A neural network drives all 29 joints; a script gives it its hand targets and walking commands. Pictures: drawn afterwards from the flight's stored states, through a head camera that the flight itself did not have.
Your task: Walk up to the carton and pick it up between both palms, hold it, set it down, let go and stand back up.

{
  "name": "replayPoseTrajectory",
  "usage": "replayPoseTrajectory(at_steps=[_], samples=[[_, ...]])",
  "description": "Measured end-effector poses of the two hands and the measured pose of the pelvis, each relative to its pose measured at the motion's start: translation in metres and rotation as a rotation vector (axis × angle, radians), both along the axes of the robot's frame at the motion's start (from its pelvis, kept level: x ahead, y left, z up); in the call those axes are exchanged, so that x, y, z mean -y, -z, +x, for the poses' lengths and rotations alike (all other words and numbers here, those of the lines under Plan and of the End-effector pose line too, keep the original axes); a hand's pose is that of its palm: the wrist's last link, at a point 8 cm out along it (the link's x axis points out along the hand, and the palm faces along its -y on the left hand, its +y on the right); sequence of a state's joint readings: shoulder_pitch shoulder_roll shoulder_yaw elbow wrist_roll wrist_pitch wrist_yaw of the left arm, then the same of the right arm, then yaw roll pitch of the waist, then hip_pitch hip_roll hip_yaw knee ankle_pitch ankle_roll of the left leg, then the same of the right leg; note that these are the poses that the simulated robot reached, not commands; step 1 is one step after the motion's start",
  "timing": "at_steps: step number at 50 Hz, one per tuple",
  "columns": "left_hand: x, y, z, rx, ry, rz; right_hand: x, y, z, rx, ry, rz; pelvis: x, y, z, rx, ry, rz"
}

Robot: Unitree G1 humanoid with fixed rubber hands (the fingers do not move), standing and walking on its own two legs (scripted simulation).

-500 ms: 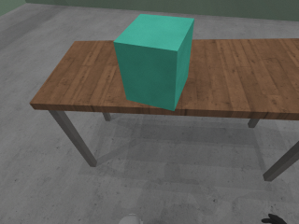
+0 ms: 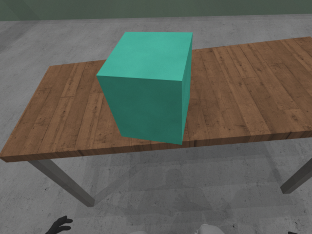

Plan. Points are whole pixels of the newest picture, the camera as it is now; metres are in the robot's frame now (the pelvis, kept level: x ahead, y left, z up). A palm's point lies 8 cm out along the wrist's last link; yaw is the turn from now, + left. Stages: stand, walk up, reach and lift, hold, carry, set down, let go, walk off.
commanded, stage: walk up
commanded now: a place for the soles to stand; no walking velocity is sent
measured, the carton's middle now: (153, 89) +0.51 +0.01 +0.09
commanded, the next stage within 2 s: none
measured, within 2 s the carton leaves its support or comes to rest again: neither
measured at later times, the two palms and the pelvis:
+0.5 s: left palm out of the picture +0.16 +0.36 -0.09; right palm (275, 223) +0.15 -0.25 -0.06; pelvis +0.03 +0.05 +0.01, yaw -3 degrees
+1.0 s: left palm out of the picture +0.13 +0.33 -0.06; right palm out of the picture +0.09 -0.28 -0.08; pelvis +0.02 +0.03 +0.04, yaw -4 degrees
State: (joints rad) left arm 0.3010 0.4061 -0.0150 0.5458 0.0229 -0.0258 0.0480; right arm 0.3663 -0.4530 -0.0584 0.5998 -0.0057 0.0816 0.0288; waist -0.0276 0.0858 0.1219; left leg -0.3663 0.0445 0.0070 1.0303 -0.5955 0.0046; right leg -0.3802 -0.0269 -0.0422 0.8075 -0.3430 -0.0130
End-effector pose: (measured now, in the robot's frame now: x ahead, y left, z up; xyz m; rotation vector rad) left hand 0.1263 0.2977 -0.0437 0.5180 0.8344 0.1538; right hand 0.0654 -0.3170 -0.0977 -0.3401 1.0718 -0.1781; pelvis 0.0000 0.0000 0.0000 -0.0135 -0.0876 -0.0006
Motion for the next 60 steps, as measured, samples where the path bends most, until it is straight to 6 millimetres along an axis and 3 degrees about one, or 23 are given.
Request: replayPoseTrajectory(at_steps=[4, 13, 18, 25, 40, 49, 60], samples=[[-0.020, -0.003, 0.007, -0.021, -0.011, 0.000, -0.017, 0.000, 0.021, 0.002, -0.030, -0.005, -0.018, -0.003, 0.012, -0.014, -0.005, 0.006], [-0.063, 0.023, 0.027, -0.109, -0.066, -0.063, -0.060, -0.014, 0.059, 0.041, -0.022, -0.004, -0.048, -0.006, 0.032, -0.016, 0.025, 0.009], [-0.070, 0.035, 0.034, -0.145, -0.070, -0.083, -0.072, -0.028, 0.079, 0.077, -0.030, -0.017, -0.054, -0.010, 0.035, -0.020, 0.042, -0.004], [-0.064, 0.048, 0.030, -0.206, -0.077, -0.112, -0.068, -0.039, 0.089, 0.093, -0.009, -0.036, -0.054, -0.014, 0.033, -0.017, 0.061, -0.006], [-0.037, 0.035, -0.004, -0.311, -0.132, -0.115, -0.043, -0.027, 0.061, 0.003, 0.080, 0.016, -0.034, -0.030, 0.029, -0.017, 0.067, 0.019], [-0.031, 0.022, 0.005, -0.281, -0.133, -0.106, -0.035, -0.019, 0.027, -0.078, 0.130, 0.035, -0.030, -0.038, 0.023, -0.026, 0.066, 0.029], [-0.025, 0.019, 0.018, -0.252, -0.130, -0.123, -0.042, -0.015, -0.005, -0.137, 0.175, 0.058, -0.029, -0.041, 0.021, -0.026, 0.065, 0.028]])
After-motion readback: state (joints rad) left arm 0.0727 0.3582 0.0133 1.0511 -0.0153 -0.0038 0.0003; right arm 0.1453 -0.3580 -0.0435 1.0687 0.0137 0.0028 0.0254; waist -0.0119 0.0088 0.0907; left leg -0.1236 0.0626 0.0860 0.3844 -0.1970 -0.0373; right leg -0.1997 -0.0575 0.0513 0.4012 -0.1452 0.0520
